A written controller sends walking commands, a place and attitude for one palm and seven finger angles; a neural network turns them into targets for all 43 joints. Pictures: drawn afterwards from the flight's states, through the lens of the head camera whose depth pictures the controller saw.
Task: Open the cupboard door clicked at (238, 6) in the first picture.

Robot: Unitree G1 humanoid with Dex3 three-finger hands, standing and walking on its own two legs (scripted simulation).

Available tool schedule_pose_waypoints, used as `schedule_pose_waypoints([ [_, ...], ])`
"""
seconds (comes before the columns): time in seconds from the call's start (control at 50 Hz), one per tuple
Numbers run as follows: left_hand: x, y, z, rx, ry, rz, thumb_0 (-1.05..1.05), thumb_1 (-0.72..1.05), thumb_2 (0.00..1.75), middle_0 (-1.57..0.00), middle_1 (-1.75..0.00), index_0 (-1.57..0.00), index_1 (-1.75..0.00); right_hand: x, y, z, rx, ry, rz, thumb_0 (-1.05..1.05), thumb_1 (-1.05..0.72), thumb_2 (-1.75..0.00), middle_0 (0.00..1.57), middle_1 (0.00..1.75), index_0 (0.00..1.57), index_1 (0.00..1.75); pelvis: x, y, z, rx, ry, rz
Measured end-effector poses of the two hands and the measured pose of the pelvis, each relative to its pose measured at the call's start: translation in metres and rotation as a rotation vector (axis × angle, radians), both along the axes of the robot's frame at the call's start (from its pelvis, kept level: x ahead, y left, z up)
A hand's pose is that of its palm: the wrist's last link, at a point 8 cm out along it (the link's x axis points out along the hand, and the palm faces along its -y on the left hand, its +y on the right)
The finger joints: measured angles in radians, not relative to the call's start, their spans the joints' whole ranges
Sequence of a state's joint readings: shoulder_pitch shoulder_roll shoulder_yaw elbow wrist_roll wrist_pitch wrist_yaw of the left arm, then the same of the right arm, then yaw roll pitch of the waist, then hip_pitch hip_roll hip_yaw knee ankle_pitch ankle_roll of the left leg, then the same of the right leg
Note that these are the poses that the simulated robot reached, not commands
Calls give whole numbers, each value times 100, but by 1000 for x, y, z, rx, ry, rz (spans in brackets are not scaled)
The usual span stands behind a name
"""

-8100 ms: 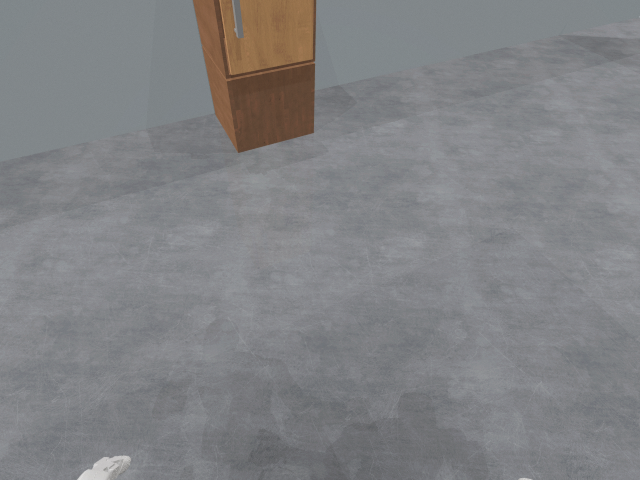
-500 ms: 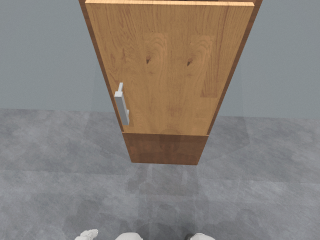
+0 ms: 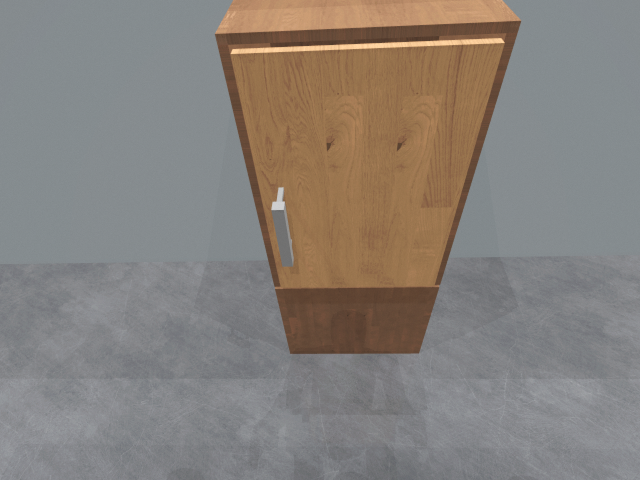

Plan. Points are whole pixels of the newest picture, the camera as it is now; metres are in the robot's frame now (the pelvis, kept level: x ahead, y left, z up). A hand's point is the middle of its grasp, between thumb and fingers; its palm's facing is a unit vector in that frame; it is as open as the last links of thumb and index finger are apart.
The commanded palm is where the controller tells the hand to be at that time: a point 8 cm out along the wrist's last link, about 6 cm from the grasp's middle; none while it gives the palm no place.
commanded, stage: come to a stop and stand still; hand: left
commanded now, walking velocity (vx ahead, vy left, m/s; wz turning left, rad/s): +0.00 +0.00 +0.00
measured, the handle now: (284, 228) +0.60 +0.12 -0.09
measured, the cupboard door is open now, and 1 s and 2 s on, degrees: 0 0 0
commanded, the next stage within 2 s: look again from close up in 0.10 s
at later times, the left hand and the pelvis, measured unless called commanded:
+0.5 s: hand out of the picture +0.03 +0.16 -0.16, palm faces +0.01 -0.98 -0.22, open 7.3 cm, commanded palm none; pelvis +0.02 -0.02 +0.01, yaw +1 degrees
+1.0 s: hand (216, 430) +0.20 +0.16 -0.06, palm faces +0.31 -0.94 -0.17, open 7.4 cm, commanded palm +0.14 +0.20 -0.07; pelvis +0.04 -0.05 +0.00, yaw +4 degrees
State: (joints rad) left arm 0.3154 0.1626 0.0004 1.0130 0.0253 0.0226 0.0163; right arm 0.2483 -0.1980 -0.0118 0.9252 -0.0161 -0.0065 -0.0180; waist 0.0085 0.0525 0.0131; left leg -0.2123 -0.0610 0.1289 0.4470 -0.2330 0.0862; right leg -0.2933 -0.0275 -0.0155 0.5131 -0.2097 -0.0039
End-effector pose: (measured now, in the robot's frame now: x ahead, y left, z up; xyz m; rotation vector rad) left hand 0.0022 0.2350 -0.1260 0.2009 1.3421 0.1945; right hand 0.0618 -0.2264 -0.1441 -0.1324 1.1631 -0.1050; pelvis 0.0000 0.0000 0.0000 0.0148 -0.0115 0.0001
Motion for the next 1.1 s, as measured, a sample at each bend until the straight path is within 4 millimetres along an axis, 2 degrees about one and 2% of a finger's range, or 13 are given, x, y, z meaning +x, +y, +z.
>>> schedule_pose_waypoints([
  [0.18,9,-13,-5,-38,-4,-13,1,92,90,-20,-30,-20,-30,-56,-10,1,-29,176,-20,0,-92,-90,20,30,20,30,2,-3,4,3,5,9],
  [0.32,17,-19,-5,-39,12,-19,1,92,90,-20,-30,-20,-30,-71,-9,0,-11,243,-33,1,-91,-90,20,30,20,30,9,-10,5,3,11,11],
  [0.42,22,-25,-5,-37,21,-16,1,92,90,-20,-30,-20,-30,-65,-6,-2,8,254,-29,1,-91,-90,20,30,20,30,16,-16,6,2,13,12],
  [0.58,31,-36,-5,-36,26,-4,1,93,90,-20,-30,-20,-30,-41,-9,-3,22,229,-16,1,-91,-90,20,30,20,30,29,-26,6,1,13,14],
  [0.86,36,-55,-7,-37,42,15,1,93,90,-20,-30,-20,-30,-13,-34,-2,-4,219,-3,1,-91,-90,20,30,20,30,44,-43,6,-3,20,21],
  [0.88,44,-53,-3,-34,-7,70,2,93,90,-20,-30,-20,-30,-9,-37,-1,-10,192,-10,1,-91,-90,20,30,20,30,44,-44,5,-5,21,22],
  [0.9,60,-48,8,-21,-123,103,2,94,89,-20,-31,-20,-30,-1,-41,3,-27,134,-6,1,-91,-90,20,30,20,30,44,-45,4,-3,20,22],
  [0.96,122,-35,57,42,-520,131,3,93,89,-20,-32,-21,-31,32,-54,11,-67,-61,9,1,-91,-90,20,30,20,30,44,-45,1,-2,27,46],
  [1.02,181,-31,99,42,-857,92,3,88,87,-20,-34,-20,-34,75,-68,19,-90,-248,38,2,-91,-90,20,30,20,30,38,-46,-6,-3,69,73],
  [1.06,209,-30,112,8,-1041,46,2,84,86,-20,-36,-21,-36,103,-76,26,-107,-362,58,2,-91,-90,20,30,20,30,33,-49,-15,2,118,68],
  [1.1,221,-35,114,-52,-1192,-7,2,80,84,-20,-38,-21,-38,128,-83,36,-125,-462,82,2,-91,-90,20,30,20,30,29,-53,-27,10,166,47],
])
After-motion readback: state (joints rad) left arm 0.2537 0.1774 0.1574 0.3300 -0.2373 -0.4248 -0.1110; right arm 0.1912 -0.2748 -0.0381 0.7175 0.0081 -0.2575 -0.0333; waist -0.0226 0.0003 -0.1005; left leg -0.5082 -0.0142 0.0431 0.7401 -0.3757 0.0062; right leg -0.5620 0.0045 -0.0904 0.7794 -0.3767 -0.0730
